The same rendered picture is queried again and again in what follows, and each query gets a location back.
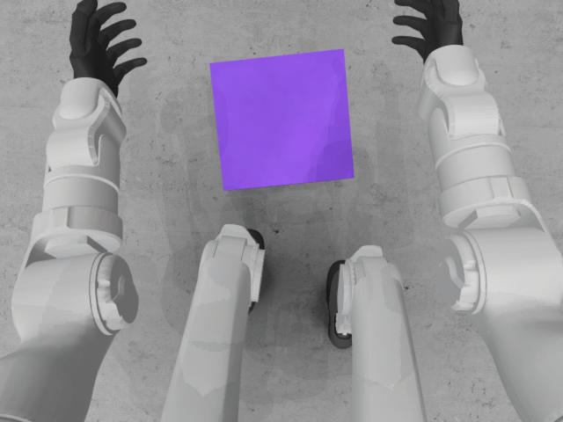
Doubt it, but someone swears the robot right forearm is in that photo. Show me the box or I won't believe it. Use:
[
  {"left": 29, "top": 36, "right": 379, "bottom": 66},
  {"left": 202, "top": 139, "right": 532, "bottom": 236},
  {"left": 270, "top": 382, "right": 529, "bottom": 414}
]
[{"left": 416, "top": 45, "right": 563, "bottom": 299}]

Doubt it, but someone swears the robot left upper arm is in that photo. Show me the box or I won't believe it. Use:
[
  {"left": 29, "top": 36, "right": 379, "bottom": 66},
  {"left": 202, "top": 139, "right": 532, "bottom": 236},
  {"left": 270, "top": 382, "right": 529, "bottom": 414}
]
[{"left": 0, "top": 251, "right": 139, "bottom": 422}]

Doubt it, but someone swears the right robot foot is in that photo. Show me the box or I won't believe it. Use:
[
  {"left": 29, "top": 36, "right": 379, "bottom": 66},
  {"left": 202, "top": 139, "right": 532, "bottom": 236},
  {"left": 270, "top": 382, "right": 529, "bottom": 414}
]
[{"left": 326, "top": 260, "right": 352, "bottom": 349}]

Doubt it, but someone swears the right robot hand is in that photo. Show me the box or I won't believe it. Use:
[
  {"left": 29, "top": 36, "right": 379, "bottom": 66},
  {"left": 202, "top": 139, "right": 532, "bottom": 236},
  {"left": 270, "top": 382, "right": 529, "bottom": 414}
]
[{"left": 391, "top": 0, "right": 464, "bottom": 64}]

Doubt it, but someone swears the robot left shin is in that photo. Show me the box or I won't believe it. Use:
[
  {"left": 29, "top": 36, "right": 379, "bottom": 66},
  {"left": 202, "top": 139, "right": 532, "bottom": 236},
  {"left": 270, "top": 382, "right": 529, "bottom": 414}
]
[{"left": 198, "top": 224, "right": 256, "bottom": 276}]

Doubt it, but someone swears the robot left forearm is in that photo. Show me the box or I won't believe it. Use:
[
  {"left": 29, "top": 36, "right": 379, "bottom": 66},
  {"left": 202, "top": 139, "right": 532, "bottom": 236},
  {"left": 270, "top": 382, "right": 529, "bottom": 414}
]
[{"left": 11, "top": 77, "right": 127, "bottom": 336}]

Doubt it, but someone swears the robot right upper arm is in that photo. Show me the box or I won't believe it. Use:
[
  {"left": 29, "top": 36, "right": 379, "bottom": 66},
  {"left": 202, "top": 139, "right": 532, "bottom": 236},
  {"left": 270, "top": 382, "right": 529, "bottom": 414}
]
[{"left": 436, "top": 226, "right": 563, "bottom": 422}]

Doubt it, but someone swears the left robot hand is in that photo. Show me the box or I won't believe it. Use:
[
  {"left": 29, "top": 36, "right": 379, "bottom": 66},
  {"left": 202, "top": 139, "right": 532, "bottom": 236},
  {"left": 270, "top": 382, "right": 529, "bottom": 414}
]
[{"left": 69, "top": 0, "right": 147, "bottom": 98}]

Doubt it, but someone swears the carton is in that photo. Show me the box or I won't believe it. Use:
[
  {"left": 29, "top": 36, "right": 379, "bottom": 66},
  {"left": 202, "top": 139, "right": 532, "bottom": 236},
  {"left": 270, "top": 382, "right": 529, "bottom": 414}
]
[{"left": 209, "top": 48, "right": 355, "bottom": 191}]

